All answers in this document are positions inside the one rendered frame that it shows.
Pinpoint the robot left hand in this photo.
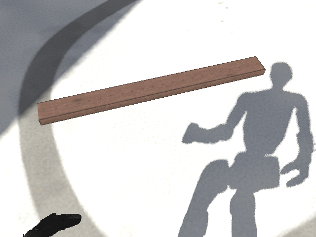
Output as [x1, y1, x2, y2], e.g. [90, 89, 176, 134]
[23, 213, 82, 237]

